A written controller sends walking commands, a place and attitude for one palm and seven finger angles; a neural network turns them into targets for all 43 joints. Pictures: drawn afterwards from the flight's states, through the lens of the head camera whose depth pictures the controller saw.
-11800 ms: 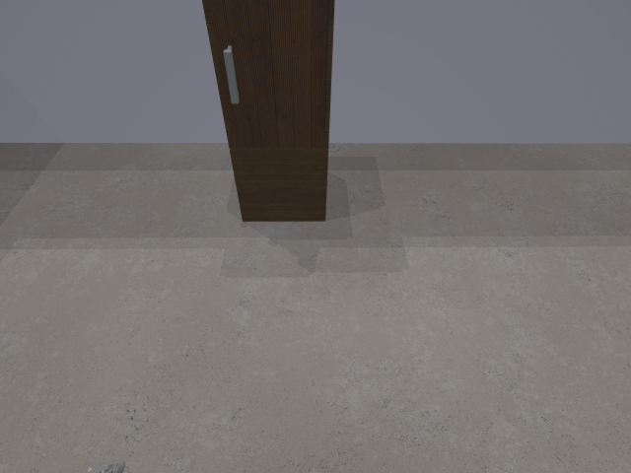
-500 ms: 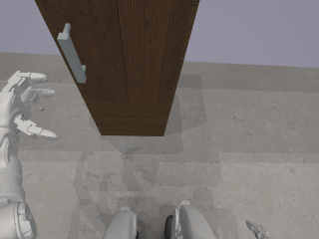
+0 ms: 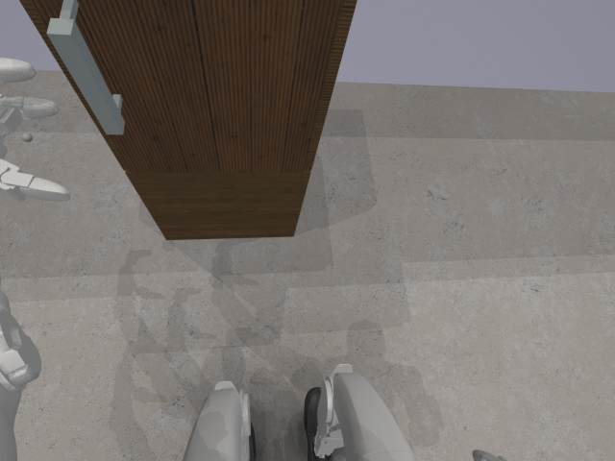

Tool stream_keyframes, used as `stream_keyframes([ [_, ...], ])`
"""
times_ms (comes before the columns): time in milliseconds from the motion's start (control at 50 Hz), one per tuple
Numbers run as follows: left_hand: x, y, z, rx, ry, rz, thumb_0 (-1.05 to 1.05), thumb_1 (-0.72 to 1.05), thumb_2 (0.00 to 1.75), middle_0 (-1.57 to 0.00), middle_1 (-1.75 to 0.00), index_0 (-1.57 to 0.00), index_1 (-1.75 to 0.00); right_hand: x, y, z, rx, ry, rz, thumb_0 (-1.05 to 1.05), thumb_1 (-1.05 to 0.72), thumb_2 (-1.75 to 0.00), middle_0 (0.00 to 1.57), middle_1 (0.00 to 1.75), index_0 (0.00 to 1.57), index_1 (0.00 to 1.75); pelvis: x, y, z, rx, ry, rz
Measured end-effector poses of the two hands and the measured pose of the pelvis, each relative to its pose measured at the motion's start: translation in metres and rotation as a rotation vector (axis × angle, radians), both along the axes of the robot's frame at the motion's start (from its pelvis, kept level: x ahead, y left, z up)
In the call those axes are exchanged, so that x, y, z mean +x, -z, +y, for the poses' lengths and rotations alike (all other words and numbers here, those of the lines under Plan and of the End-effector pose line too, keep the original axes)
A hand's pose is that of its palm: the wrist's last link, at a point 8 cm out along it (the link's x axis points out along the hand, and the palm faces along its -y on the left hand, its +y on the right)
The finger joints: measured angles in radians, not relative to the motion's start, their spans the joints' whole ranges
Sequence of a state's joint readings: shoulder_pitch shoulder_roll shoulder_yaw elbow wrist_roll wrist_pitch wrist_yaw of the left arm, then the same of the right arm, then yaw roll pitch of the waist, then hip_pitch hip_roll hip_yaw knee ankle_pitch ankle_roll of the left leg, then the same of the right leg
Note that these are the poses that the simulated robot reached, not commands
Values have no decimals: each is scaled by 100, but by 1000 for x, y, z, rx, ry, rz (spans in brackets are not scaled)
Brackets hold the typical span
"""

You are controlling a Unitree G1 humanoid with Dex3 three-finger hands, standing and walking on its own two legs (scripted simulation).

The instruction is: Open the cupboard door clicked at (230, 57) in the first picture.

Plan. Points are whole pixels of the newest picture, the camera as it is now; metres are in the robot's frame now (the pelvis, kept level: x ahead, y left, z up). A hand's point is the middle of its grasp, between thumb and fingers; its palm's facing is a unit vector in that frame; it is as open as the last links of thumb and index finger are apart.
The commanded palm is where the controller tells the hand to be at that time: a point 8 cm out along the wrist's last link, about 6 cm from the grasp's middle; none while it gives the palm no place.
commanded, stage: move the hooked fingers beside the handle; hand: left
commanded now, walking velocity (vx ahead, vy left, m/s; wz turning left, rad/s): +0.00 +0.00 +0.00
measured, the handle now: (95, 73) +0.58 +0.24 +0.04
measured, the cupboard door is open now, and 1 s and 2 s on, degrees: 0 0 0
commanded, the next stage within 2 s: slide the fingers in behind the handle in 1.14 s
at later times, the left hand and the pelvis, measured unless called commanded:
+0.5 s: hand (29, 94) +0.54 +0.30 +0.05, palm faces +0.01 -1.00 -0.03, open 14.0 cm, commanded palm +0.53 +0.32 +0.05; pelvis +0.00 +0.01 -0.01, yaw -2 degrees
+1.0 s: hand (30, 100) +0.53 +0.31 +0.05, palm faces +0.02 -1.00 -0.02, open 14.0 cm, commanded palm +0.53 +0.32 +0.05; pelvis +0.02 +0.01 +0.00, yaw -1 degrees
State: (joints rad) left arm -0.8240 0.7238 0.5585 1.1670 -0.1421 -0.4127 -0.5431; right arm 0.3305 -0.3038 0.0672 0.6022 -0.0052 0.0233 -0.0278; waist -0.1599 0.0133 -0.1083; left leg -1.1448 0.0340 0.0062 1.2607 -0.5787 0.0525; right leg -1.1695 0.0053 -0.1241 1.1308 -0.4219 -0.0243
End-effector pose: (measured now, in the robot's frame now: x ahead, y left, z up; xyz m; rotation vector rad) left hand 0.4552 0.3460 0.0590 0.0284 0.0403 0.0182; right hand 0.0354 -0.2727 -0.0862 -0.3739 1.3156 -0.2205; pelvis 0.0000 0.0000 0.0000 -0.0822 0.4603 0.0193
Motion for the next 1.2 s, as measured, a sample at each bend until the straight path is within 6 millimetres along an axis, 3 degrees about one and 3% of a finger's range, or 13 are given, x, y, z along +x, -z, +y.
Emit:
stream_keyframes([
  [200,32,-2,-3,-2,1,-2,-1,-50,30,-30,-120,-30,-120,-21,1,5,-7,36,61,0,-90,-90,20,30,20,30,-1,5,3,-13,5,32],
  [380,57,-2,8,1,-16,3,-1,-50,30,-30,-120,-30,-120,-42,1,12,-14,68,127,0,-90,-90,20,30,21,30,-2,12,5,-29,10,68],
  [540,61,9,12,-7,6,22,-1,-50,30,-30,-120,-30,-120,-54,-2,21,-2,96,198,0,-90,-90,20,30,20,30,2,11,10,-35,16,88],
  [640,62,17,15,-12,-9,27,-1,-50,30,-30,-120,-30,-120,-51,-5,23,-6,98,203,0,-90,-89,20,30,21,30,6,10,11,-42,13,92],
  [1000,57,9,13,-8,-2,30,-1,-50,30,-30,-120,-30,-120,-16,-12,26,4,69,142,0,-90,-90,20,30,21,30,18,-3,15,-43,2,65],
  [1200,61,14,6,-13,-3,30,-1,-50,30,-30,-120,-30,-120,-14,-8,20,-4,69,129,0,-90,-90,20,30,21,30,16,1,12,-40,7,69],
])
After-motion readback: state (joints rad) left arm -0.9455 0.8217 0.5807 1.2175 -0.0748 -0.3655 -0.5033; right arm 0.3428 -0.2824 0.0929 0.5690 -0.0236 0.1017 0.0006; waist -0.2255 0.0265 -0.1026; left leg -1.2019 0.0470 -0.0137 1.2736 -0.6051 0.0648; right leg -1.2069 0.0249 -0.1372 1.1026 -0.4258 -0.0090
